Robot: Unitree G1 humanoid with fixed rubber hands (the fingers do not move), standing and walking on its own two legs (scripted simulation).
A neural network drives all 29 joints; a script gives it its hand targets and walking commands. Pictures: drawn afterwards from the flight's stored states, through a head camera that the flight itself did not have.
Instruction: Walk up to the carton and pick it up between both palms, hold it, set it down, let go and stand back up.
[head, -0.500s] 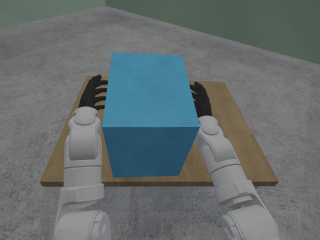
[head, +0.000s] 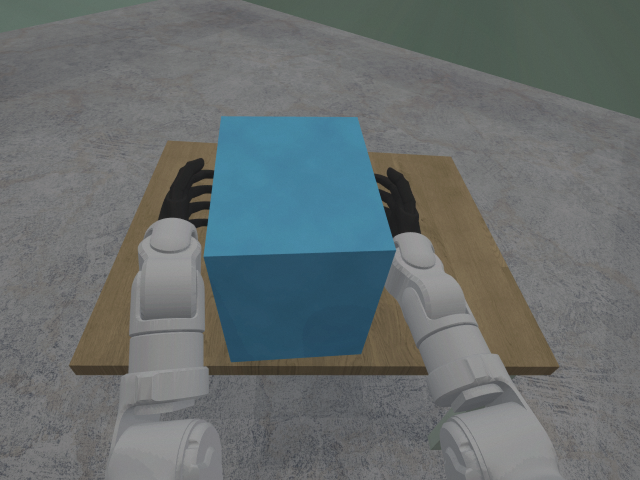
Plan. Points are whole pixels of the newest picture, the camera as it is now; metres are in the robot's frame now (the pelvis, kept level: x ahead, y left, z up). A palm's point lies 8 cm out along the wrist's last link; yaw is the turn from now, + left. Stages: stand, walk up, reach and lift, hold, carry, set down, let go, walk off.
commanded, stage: hold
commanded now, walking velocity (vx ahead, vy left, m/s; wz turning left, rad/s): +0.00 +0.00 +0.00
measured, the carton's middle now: (293, 240) +0.38 +0.01 +0.11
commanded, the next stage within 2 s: none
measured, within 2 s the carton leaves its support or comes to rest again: neither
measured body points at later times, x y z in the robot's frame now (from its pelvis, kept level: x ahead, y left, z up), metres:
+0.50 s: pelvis -0.01 +0.00 +0.00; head -0.05 +0.04 +0.45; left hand +0.37 +0.15 +0.20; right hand +0.37 -0.13 +0.20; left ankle +0.02 +0.14 -0.75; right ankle -0.01 -0.12 -0.75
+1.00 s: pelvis -0.02 +0.00 +0.00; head -0.06 +0.03 +0.44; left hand +0.35 +0.15 +0.19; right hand +0.35 -0.13 +0.17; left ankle +0.02 +0.14 -0.75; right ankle -0.01 -0.12 -0.75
